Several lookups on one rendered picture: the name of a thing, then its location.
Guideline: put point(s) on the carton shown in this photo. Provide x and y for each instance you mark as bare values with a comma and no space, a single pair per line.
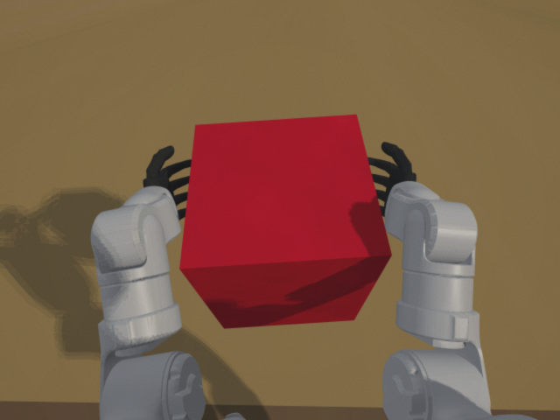
282,223

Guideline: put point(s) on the left robot hand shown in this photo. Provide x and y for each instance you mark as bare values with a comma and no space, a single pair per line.
157,177

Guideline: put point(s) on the left robot upper arm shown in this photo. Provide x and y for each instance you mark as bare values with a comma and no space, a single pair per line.
164,386

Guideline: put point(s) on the right robot forearm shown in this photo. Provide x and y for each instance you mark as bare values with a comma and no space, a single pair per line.
438,256

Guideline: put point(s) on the left robot forearm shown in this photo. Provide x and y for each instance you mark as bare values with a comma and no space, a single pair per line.
130,255

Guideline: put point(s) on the right robot hand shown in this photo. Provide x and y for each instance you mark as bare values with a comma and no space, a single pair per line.
397,173

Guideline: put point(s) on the right robot upper arm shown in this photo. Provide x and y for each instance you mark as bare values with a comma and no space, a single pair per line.
436,385

